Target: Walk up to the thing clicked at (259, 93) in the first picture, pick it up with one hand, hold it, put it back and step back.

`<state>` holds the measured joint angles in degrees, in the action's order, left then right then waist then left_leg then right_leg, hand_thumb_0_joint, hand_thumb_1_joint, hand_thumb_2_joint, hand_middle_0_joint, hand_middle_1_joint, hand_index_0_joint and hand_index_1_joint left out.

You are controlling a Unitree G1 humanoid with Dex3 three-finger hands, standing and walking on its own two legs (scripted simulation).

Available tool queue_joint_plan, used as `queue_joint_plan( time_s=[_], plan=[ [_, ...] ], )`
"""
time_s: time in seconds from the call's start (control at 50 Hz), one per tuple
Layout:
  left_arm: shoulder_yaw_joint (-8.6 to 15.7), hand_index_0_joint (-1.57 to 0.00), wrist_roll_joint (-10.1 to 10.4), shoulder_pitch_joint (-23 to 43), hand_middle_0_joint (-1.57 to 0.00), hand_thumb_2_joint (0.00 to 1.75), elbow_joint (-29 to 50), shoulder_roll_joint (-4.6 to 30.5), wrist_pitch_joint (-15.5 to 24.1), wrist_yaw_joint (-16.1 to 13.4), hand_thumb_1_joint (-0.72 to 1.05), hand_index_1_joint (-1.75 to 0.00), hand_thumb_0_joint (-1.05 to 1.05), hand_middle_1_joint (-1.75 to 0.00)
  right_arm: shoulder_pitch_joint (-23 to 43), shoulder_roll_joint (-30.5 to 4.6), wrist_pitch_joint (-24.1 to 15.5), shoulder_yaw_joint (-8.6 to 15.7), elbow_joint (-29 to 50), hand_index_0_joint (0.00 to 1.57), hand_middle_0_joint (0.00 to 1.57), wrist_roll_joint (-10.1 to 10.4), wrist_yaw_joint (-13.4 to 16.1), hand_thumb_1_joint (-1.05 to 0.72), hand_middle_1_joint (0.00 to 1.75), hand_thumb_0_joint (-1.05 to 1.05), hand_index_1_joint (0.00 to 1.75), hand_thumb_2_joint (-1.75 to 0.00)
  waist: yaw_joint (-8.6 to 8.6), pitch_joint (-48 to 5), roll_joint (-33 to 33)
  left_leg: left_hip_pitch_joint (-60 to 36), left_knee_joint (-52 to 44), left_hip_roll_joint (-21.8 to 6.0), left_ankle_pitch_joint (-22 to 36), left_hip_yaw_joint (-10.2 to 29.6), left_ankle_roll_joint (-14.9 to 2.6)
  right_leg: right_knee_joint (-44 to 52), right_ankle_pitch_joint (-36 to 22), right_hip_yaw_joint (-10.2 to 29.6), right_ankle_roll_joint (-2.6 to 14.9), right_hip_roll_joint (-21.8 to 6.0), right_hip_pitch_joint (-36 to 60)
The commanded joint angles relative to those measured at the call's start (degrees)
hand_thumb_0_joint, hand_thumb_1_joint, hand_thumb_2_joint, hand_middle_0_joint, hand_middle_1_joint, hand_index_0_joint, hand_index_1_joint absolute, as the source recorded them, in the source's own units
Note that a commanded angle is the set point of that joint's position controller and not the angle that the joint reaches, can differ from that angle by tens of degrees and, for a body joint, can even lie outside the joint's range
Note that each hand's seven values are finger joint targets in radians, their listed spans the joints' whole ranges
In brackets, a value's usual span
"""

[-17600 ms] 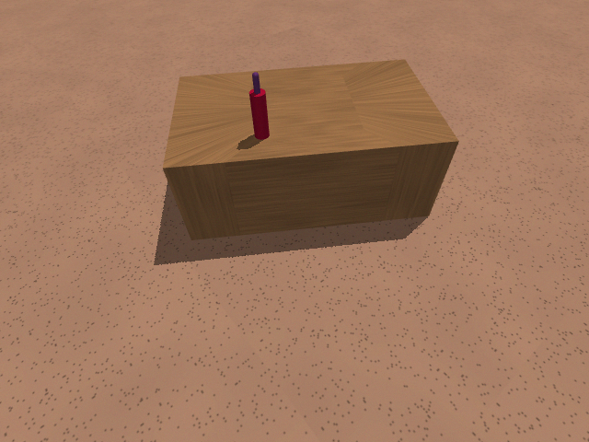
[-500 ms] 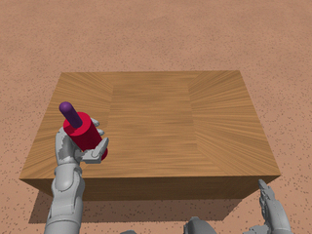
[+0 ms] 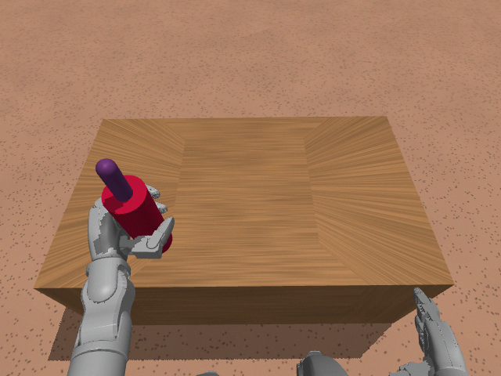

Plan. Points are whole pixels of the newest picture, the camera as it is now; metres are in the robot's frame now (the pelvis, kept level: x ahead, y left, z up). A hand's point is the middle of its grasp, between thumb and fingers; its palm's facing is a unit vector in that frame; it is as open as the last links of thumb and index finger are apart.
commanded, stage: hold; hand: left
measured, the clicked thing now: (136, 211) +0.33 +0.17 +0.10
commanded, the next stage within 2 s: crouch in 0.24 s
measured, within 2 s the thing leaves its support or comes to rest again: neither
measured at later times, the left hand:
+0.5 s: hand (147, 229) +0.33 +0.17 +0.04, palm faces +0.19 -0.98 +0.00, open 7.8 cm
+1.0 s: hand (161, 218) +0.41 +0.18 -0.06, palm faces +0.18 -0.98 -0.01, open 7.7 cm
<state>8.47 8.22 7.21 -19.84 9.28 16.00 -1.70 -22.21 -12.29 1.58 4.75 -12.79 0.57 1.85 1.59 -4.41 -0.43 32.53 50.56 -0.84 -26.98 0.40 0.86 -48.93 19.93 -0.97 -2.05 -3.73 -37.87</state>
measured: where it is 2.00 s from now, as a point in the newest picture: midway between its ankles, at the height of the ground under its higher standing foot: outside the picture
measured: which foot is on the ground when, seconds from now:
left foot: down 0.00-1.00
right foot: down 0.00-1.00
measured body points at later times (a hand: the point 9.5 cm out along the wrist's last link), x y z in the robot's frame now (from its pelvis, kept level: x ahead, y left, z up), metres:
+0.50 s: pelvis +0.00 +0.00 +0.00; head +0.05 +0.01 +0.45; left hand +0.32 +0.23 +0.05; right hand +0.16 -0.26 -0.04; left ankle -0.02 +0.13 -0.69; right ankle +0.04 -0.14 -0.69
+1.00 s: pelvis -0.03 +0.00 -0.06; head +0.10 +0.04 +0.38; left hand +0.40 +0.24 -0.05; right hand +0.13 -0.27 -0.05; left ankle -0.02 +0.13 -0.69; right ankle +0.04 -0.14 -0.69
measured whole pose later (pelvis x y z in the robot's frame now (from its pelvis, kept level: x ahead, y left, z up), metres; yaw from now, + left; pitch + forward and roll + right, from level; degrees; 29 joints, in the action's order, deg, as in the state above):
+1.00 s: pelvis -0.03 +0.00 -0.06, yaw +0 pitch +21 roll -1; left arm 19.7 4.4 31.9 -56.4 18.7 33.7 0.0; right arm -23.6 -14.7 0.7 3.6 2.1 -3.6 -2.5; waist 10.0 -6.0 -2.9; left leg 58.0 68.7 -1.2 -31.4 2.3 1.4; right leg -64.4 22.8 -1.8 -1.5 -3.4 -62.0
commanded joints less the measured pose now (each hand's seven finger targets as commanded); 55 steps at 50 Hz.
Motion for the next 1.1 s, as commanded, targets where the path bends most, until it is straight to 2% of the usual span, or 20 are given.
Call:
queue_joint_plan(
  time_s=[0.0, 0.04, 0.1, 0.14, 0.18, 0.24, 0.28, 0.34, 0.38, 0.46, 0.56, 0.72, 0.76, 0.78, 0.82, 0.84, 0.88, 0.9, 0.94, 1.08],
  plan=[
    [1.6, -1.34, 0.7, 16.8, -1.32, 1.35, 12.8, 5.5, 4.3, -0.2, 0.28, -1.47, 0.0, -1.47, 1.8, -7.5, -3.2, 4.0, 10.3, 0.05, 0.05, -0.1, 0.8, 0.56, 0.05, 0.0, 0.05, -0.05, 0.43, -15.5, -0.8, -2.7, -8.9, 1.1, 14.0, -0.9, -0.19, 5.6, -11.1, -1.3, 2.04, 2.5, 12.9],
    [3.7, -1.35, 0.8, 14.8, -1.33, 1.35, 9.5, 6.8, 4.2, -0.2, 0.26, -1.48, 0.0, -1.48, 0.4, -7.7, -3.1, 4.2, 7.9, 0.05, 0.05, 0.0, 0.8, 0.55, 0.05, 0.0, 0.05, -0.05, 0.09, -13.6, -1.1, -1.9, -8.5, 1.3, 13.6, -1.2, -0.45, 5.9, -11.0, -1.1, 1.89, 2.4, 13.3],
    [2.2, -1.36, 0.8, 16.4, -1.34, 1.34, 12.3, 5.5, 5.3, 0.2, 0.29, -1.48, 0.0, -1.47, 1.4, -6.3, -3.5, 3.2, 9.2, 0.05, 0.05, -0.2, 0.4, 0.56, 0.05, 0.0, 0.05, -0.05, -0.1, -15.3, 0.3, -2.5, -8.2, 1.5, 14.8, -1.5, -0.39, 5.7, -12.1, -1.1, 1.92, 2.4, 13.9],
    [3.3, -1.35, 0.5, 15.3, -1.33, 1.36, 13.1, 6.9, 5.6, 0.0, 0.31, -1.48, 0.0, -1.47, 2.1, -8.4, -3.4, 5.1, 10.4, 0.05, 0.05, -0.2, 0.6, 0.56, 0.05, 0.0, 0.05, -0.05, -0.22, -17.5, -0.6, -2.5, -7.8, 1.5, 15.9, -1.6, -0.37, 5.4, -13.4, -0.8, 1.91, 2.2, 14.8],
    [2.8, -1.34, 0.4, 15.4, -1.32, 1.35, 14.0, 6.1, 6.1, -0.2, 0.3, -1.47, 0.0, -1.47, 1.2, -6.1, -3.3, 2.8, 8.1, 0.05, 0.05, -0.5, 0.1, 0.55, 0.05, 0.0, 0.05, -0.05, -0.89, -16.8, 0.7, -1.9, -7.6, 1.4, 17.2, -1.6, -0.1, 4.8, -14.2, -0.8, 2.15, 2.1, 14.9],
    [4.7, -1.35, 0.2, 16.0, -1.33, 1.35, 15.3, 8.5, 6.9, -0.8, 0.27, -1.48, 0.0, -1.48, 1.7, -8.9, -3.3, 5.5, 11.1, 0.05, 0.05, -0.4, 0.5, 0.55, 0.05, 0.0, 0.05, -0.05, 0.3, -18.2, -0.2, -2.6, -7.5, 1.3, 16.6, -1.4, -0.27, 4.8, -13.9, -0.8, 2.02, 2.3, 14.9],
    [3.0, -1.34, 0.3, 15.8, -1.32, 1.35, 15.9, 6.6, 7.4, -0.4, 0.27, -1.48, 0.0, -1.47, 2.2, -6.9, -3.2, 3.5, 11.1, 0.05, 0.05, -0.6, 0.1, 0.56, 0.05, 0.0, 0.05, -0.05, -0.39, -17.3, 0.9, -1.9, -7.4, 1.4, 16.5, -1.5, 0.01, 4.8, -13.3, -0.8, 2.19, 2.2, 14.1],
    [3.3, -1.32, 0.4, 15.5, -1.3, 1.31, 15.6, 7.6, 7.5, -0.2, 0.19, -1.43, 0.0, -1.42, 1.2, -9.6, -3.1, 6.7, 8.8, 0.05, 0.05, -0.4, 0.5, 0.54, 0.05, 0.0, 0.05, -0.05, 0.72, -15.9, 2.1, -2.8, -8.2, 1.1, 15.1, -1.1, 0.16, 4.6, -11.7, -1.0, 2.3, 2.6, 12.0],
    [2.0, -1.36, 0.5, 17.8, -1.34, 1.27, 17.1, 6.8, 7.9, 0.3, 0.23, -1.43, 0.0, -1.43, 1.2, -7.2, -3.6, 3.9, 10.6, 0.05, 0.05, -0.4, 0.2, 0.54, 0.05, 0.0, 0.05, -0.05, 1.25, -16.9, 1.8, -3.0, -7.7, 1.2, 13.9, -1.0, -0.14, 4.9, -11.3, -1.0, 2.04, 2.5, 12.2],
    [2.2, -1.37, 0.7, 18.1, -1.35, 1.29, 7.4, 6.0, 8.2, 1.0, 0.21, -1.45, 0.0, -1.45, 0.4, -6.2, -3.7, 2.2, 10.7, 0.05, 0.05, -0.4, 0.2, 0.55, 0.05, 0.0, 0.05, -0.05, 2.06, -13.2, -1.4, -0.2, -6.9, 1.2, 12.9, -1.3, -0.57, 4.8, -10.9, -0.9, 1.84, 2.3, 10.4],
    [5.8, -1.39, 0.3, 22.4, -1.37, 1.33, -2.2, 8.8, 11.2, 1.6, 0.29, -1.48, 0.0, -1.48, -0.4, -7.7, -4.1, 3.2, 12.7, 0.05, 0.05, -1.0, -0.7, 0.56, 0.05, 0.0, 0.05, -0.05, 2.7, -13.4, -2.3, 3.4, -4.3, 1.5, 11.2, -1.4, -0.69, 3.0, -9.8, -0.5, 1.77, 1.8, 7.1],
    [8.9, -1.37, -0.9, 35.2, -1.35, 1.29, -13.2, 13.4, 19.2, 1.9, 0.29, -1.44, 0.0, -1.45, -2.5, -8.4, -4.6, 2.7, 18.7, 0.05, 0.05, -2.9, -2.5, 0.55, 0.05, 0.0, 0.05, -0.05, 4.77, -23.4, 2.0, 7.7, 2.6, 1.6, 14.5, -0.4, 0.26, -4.1, -12.5, -0.1, 2.62, 2.0, 2.8],
    [11.0, -1.37, -1.6, 40.2, -1.35, 1.28, -13.1, 17.6, 20.7, 2.0, 0.26, -1.44, 0.0, -1.45, -2.2, -9.4, -4.5, 3.7, 20.5, 0.05, 0.05, -3.3, -2.6, 0.55, 0.05, 0.0, 0.05, -0.05, 5.16, -27.8, 4.5, 8.3, 4.6, 1.9, 15.3, -0.5, 0.25, -5.5, -14.0, 0.4, 2.69, 1.8, 3.1],
    [10.2, -1.36, -1.6, 40.8, -1.34, 1.28, -14.4, 16.6, 21.3, 2.2, 0.25, -1.44, 0.0, -1.44, -2.3, -8.6, -4.5, 2.6, 21.5, 0.05, 0.05, -3.4, -2.9, 0.55, 0.05, 0.0, 0.05, -0.05, 5.36, -27.6, 4.0, 9.9, 5.1, 2.0, 14.5, -0.4, 0.23, -6.2, -13.4, 0.2, 2.73, 2.0, 2.5],
    [10.2, -1.37, -1.8, 40.5, -1.35, 1.28, -20.5, 16.0, 21.5, 2.3, 0.24, -1.45, 0.0, -1.45, -1.3, -10.9, -4.5, 4.7, 24.0, 0.05, 0.05, -3.7, -2.9, 0.54, 0.05, 0.0, 0.05, -0.05, 6.56, -27.8, 3.5, 11.5, 5.8, 1.7, 13.1, 0.2, 0.38, -7.4, -11.4, -0.3, 2.92, 2.3, -0.3],
    [12.5, -1.38, -2.3, 42.6, -1.36, 1.27, -19.5, 19.5, 22.3, 1.9, 0.25, -1.44, 0.0, -1.45, -2.6, -10.9, -4.3, 4.4, 21.9, 0.05, 0.05, -3.9, -3.0, 0.54, 0.05, 0.0, 0.05, -0.05, 5.68, -27.3, 6.2, 11.8, 6.1, 1.5, 13.1, 0.5, 0.79, -8.2, -10.3, -0.6, 3.24, 2.6, -2.5],
    [11.4, -1.38, -2.7, 46.6, -1.36, 1.28, -18.3, 18.8, 23.3, 2.0, 0.29, -1.44, 0.0, -1.45, -2.4, -10.0, -4.3, 3.3, 25.6, 0.05, 0.05, -4.2, -3.6, 0.55, 0.05, 0.0, 0.05, -0.05, 6.77, -31.0, 7.1, 12.0, 7.3, 1.6, 12.5, 0.6, 0.81, -9.3, -9.7, -0.8, 3.25, 2.7, -3.2],
    [11.3, -1.4, -2.7, 44.0, -1.37, 1.28, -24.6, 17.4, 22.8, 1.9, 0.29, -1.46, 0.0, -1.47, -3.2, -11.0, -4.1, 4.4, 25.5, 0.05, 0.05, -4.2, -3.6, 0.55, 0.05, 0.0, 0.05, -0.05, 7.44, -30.3, 6.4, 12.5, 7.6, 1.3, 13.7, 1.1, 1.09, -10.1, -10.1, -1.4, 3.51, 2.9, -4.2],
    [12.8, -1.4, -3.5, 43.8, -1.38, 1.3, -27.1, 19.9, 22.7, 1.7, 0.29, -1.47, 0.0, -1.47, -4.0, -11.6, -3.8, 4.2, 26.3, 0.05, 0.05, -4.3, -3.9, 0.55, 0.05, 0.0, 0.05, -0.05, 7.74, -30.4, 6.8, 14.5, 8.8, 1.4, 13.6, 1.1, 0.96, -11.0, -10.1, -1.3, 3.48, 3.0, -4.9],
    [15.1, -1.41, -4.3, 50.0, -1.38, 1.29, -26.6, 23.3, 24.0, 1.8, 0.32, -1.46, 0.0, -1.47, -4.4, -11.8, -4.3, 4.8, 26.2, 0.05, 0.05, -4.6, -4.1, 0.54, 0.05, 0.0, 0.05, -0.05, 9.69, -31.0, 8.9, 19.1, 12.3, 1.3, 9.8, 1.1, 0.51, -14.2, -7.2, -1.1, 3.4, 3.2, -10.5]
  ],
)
